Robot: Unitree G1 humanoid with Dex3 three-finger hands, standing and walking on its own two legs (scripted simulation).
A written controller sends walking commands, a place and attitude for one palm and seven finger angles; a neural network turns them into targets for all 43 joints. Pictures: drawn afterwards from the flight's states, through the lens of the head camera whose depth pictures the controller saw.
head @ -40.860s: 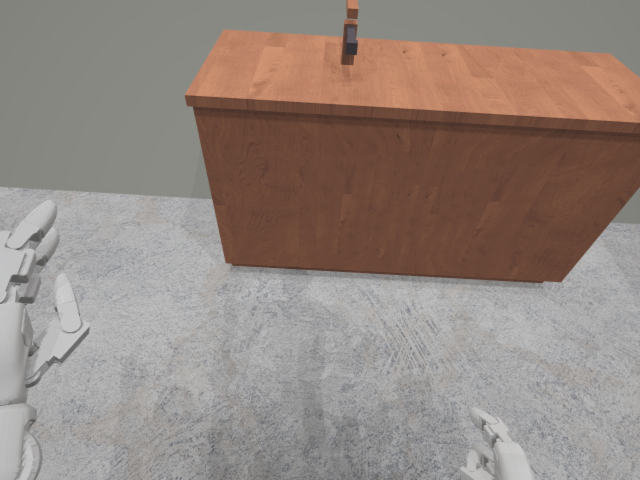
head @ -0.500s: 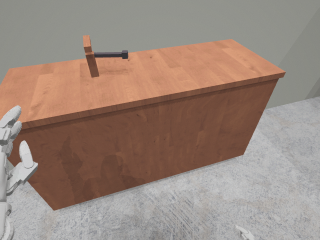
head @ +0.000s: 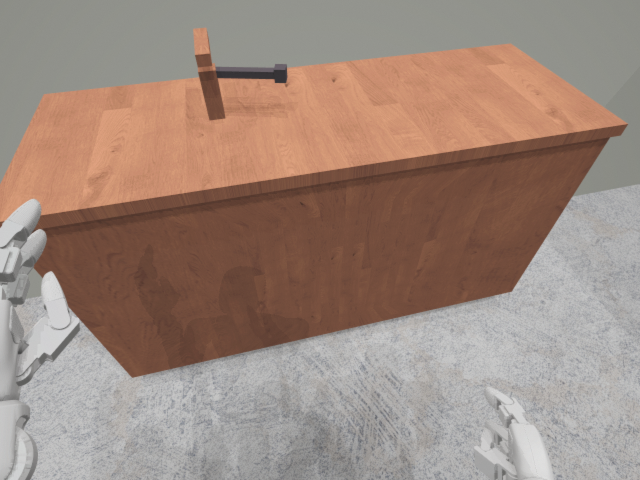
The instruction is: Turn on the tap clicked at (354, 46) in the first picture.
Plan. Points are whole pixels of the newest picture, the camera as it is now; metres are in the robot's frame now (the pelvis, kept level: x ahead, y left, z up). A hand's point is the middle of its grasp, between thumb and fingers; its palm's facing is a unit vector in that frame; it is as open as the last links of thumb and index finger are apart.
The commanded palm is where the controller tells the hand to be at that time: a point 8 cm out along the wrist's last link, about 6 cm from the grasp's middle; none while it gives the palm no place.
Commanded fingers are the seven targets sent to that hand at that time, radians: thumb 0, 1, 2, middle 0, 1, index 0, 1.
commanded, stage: stop stepping back and stand still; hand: left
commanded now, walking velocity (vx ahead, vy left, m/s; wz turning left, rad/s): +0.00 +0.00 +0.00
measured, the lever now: (280, 73) +0.85 +0.14 +0.11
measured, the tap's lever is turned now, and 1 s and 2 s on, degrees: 74 74 74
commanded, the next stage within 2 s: stand and check the lever's angle in 0.44 s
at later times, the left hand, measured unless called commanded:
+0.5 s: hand (63, 312) +0.23 +0.26 +0.16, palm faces +0.38 -0.85 -0.37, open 7.4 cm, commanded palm +0.17 +0.30 +0.18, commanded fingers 0.00 0.90 0.90 -0.20 -0.30 -0.20 -0.30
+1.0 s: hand (61, 314) +0.22 +0.26 +0.16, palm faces +0.39 -0.84 -0.37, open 7.4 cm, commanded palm +0.17 +0.30 +0.18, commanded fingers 0.00 0.90 0.90 -0.20 -0.30 -0.20 -0.30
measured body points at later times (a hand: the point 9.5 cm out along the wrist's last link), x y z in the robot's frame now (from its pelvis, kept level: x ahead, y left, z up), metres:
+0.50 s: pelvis +0.01 +0.02 +0.01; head +0.03 +0.03 +0.46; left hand +0.20 +0.30 +0.18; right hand +0.19 -0.21 -0.07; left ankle +0.03 +0.13 -0.73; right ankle +0.03 -0.10 -0.73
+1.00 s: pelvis +0.01 +0.02 +0.01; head +0.02 +0.02 +0.46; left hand +0.20 +0.30 +0.19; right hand +0.19 -0.21 -0.07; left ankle +0.03 +0.13 -0.73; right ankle +0.03 -0.10 -0.73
